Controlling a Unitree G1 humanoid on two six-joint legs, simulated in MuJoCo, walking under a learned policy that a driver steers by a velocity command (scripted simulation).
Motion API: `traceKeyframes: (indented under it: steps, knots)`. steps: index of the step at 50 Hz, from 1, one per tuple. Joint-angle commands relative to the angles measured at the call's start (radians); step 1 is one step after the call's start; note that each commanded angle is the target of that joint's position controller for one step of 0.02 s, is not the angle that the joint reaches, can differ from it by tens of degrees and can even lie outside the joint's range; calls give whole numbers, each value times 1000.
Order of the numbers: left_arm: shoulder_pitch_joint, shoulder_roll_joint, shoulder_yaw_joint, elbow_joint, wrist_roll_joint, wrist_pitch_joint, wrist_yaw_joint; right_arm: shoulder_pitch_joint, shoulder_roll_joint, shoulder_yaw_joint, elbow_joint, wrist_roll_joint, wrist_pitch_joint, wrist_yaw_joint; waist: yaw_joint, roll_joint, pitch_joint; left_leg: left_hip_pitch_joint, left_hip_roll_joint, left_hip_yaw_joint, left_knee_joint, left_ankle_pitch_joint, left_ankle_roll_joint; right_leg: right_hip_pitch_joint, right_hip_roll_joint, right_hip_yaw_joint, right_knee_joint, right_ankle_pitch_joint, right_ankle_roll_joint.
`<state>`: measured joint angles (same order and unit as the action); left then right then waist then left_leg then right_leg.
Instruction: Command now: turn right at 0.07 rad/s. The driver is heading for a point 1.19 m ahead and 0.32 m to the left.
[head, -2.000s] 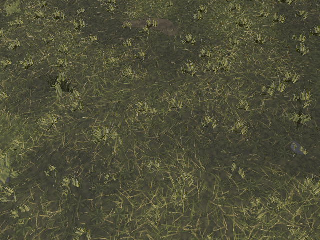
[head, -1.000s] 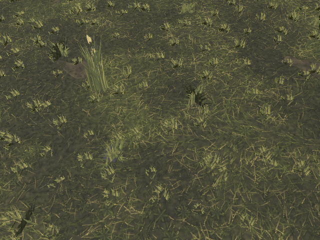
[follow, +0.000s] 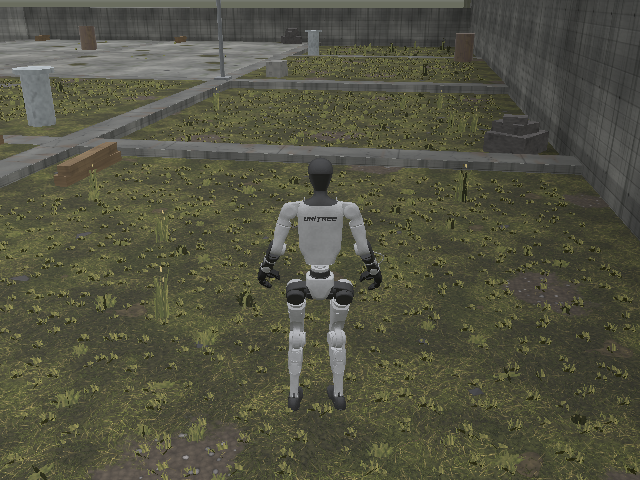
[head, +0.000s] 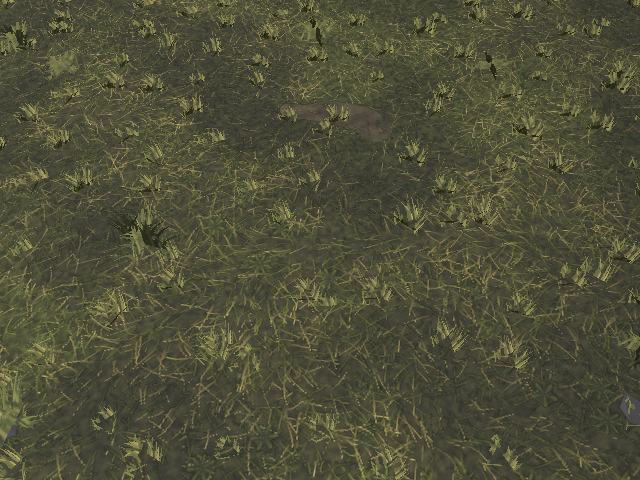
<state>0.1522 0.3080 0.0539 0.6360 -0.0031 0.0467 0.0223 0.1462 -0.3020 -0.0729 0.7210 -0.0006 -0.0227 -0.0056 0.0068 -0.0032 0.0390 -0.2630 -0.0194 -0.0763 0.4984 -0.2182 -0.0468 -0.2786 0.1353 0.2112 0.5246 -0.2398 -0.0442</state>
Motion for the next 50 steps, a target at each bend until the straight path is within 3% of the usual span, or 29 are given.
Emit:
traceKeyframes:
  steps: [1,2,3,5,7,12,15,17,18,19,20,21,22,24,26,29,31,33,34,35,36,37,38,39,40,41,44,46,50]
  knots:
    - [125,38,-3,-18,43,-26,-4,-45,-121,-4,-80,-31,-21,7,95,121,-141,173,217,-219,-158,443,106,34,-115,52,24,-82,-7]
    - [121,62,5,-14,43,-31,-6,-99,-89,11,-78,-41,-20,9,116,173,-94,39,259,-267,-170,336,211,70,-105,-10,-30,-140,41]
    - [80,92,10,-5,48,-35,-2,-110,-76,12,-82,-25,-21,15,83,145,-65,2,203,-249,-185,156,195,114,-118,-24,-70,-61,62]
    - [-8,108,21,-10,35,-32,3,-49,-124,3,-64,-7,-22,14,27,136,-39,-20,141,-221,-188,24,137,123,-105,-45,-51,3,55]
    - [-3,97,21,-15,28,-34,7,-47,-159,-4,-68,3,-21,6,30,154,-20,-13,145,-255,-175,47,140,92,-104,-69,-43,14,51]
    - [12,81,33,-10,15,-56,9,-17,-164,-15,-99,20,8,-14,4,114,-81,49,135,-324,-90,217,186,58,-94,-116,-2,40,53]
    - [34,86,46,-7,11,-60,2,-28,-158,-20,-131,25,30,-18,3,59,-99,-5,89,-313,-27,215,168,107,-119,-110,-21,92,28]
    - [52,115,59,-6,14,-56,0,-28,-143,-18,-150,28,37,-16,0,-43,-95,-104,14,-223,82,116,113,170,-206,-29,-89,167,-33]
    - [69,137,66,-6,20,-54,1,-15,-131,-15,-153,27,40,-13,4,-116,-86,-187,-40,-144,186,7,71,214,-312,70,-135,262,-105]
    - [65,149,66,-9,24,-56,5,0,-125,-16,-157,22,42,-9,3,-211,-88,-254,-65,-63,345,-264,38,232,-459,188,-173,405,-205]
    - [60,132,57,-24,25,-60,12,1,-161,-33,-156,19,44,-6,14,-185,-89,-305,-33,-44,580,-436,9,219,-550,238,-181,524,-279]
    - [34,120,50,-33,20,-62,19,12,-175,-44,-149,23,49,-2,-3,-97,-80,-315,-1,-52,689,-420,-5,191,-545,188,-171,545,-275]
    - [-5,120,49,-36,10,-61,22,22,-152,-40,-142,29,58,0,-22,-56,-56,-320,25,-46,671,-366,-16,176,-492,99,-165,501,-229]
    - [31,153,59,-18,3,-55,25,-31,-100,-16,-160,28,64,8,25,-79,-42,-360,57,17,570,-234,-26,212,-420,5,-225,234,-187]
    - [60,164,62,-11,2,-49,23,-66,-88,-4,-186,32,59,26,57,-123,-40,-315,67,64,458,-205,-21,203,-389,-42,-272,-10,-177]
    - [65,196,71,-4,-11,-59,4,-72,-90,5,-206,30,44,39,63,-135,-40,-181,62,119,259,-217,19,148,-396,-101,-294,-108,-160]
    - [60,205,72,5,-26,-68,-13,-5,-106,-3,-186,29,35,39,24,-124,-44,-58,34,165,121,-137,51,97,-403,-138,-261,-136,-143]
    - [61,153,56,14,-28,-77,-25,156,-131,-23,-120,31,32,30,-45,-72,-73,183,-24,196,12,-95,88,-32,-355,-228,-97,-166,-90]
    - [40,90,34,3,-5,-87,-30,283,-186,-49,-94,38,29,21,-102,66,-104,361,64,21,-45,-122,139,-187,-288,-327,197,-159,-22]
    - [-45,26,12,-98,21,-108,-31,334,-342,-75,-127,24,9,17,-106,332,-111,478,346,-604,-211,-304,341,-569,-115,-313,564,-392,61]
    - [-93,100,28,-109,-18,-133,-33,326,-267,-56,-134,14,-20,26,-137,186,-103,433,411,-735,-314,-448,429,-664,-139,-136,690,-380,53]
    - [-87,136,39,-106,-42,-147,-42,279,-203,-33,-132,11,-37,27,-95,162,-13,375,388,-649,-326,-449,401,-685,-181,-121,684,-276,31]
    - [-58,144,42,-80,-28,-154,-44,239,-158,-20,-138,13,-46,27,-66,117,31,323,336,-535,-310,-359,359,-650,-212,-129,642,-175,25]
    - [-50,142,44,-64,0,-159,-42,198,-146,-13,-142,13,-43,22,-46,96,45,279,291,-445,-300,-223,326,-608,-226,-134,574,-99,33]
    - [-44,142,47,-56,14,-161,-45,178,-142,-7,-147,7,-40,16,-29,107,42,239,248,-369,-306,-109,304,-543,-228,-138,520,-37,44]
    - [-25,128,43,-37,16,-160,-51,167,-138,-4,-146,-1,-40,9,-20,114,24,229,226,-301,-314,2,292,-506,-217,-166,490,31,60]
    - [-54,75,18,-13,6,-146,-58,194,-144,-3,-115,2,-43,-6,-42,89,6,220,186,-141,-313,233,259,-444,-207,-206,326,185,94]
    - [-113,48,3,-21,-5,-142,-63,224,-151,-2,-87,3,-43,-10,-71,95,18,204,173,-79,-321,261,236,-402,-197,-222,207,277,94]
    - [-216,40,-11,-49,-24,-147,-85,274,-167,-5,-34,8,-50,-6,-112,86,80,210,209,-38,-368,195,235,-369,-185,-237,58,358,54]
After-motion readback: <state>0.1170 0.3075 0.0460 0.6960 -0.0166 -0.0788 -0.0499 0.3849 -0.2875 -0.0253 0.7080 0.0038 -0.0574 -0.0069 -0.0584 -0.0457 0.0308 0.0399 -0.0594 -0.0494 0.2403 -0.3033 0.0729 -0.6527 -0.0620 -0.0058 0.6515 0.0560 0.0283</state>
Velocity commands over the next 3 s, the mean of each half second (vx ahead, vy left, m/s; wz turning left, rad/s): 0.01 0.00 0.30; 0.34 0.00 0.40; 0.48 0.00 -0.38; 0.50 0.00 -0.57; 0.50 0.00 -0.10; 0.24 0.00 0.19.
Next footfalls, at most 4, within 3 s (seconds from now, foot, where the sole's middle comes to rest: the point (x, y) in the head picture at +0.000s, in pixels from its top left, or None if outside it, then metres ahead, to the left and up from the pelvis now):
0.68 left None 0.02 0.17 -0.77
1.16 right None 0.43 0.14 -0.77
1.62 left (139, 409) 0.62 0.43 -0.77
2.14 right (272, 306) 0.89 0.16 -0.77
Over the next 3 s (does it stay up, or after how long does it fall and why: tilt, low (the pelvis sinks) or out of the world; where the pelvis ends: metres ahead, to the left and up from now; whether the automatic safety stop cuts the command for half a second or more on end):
stays up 1.13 0.25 0.00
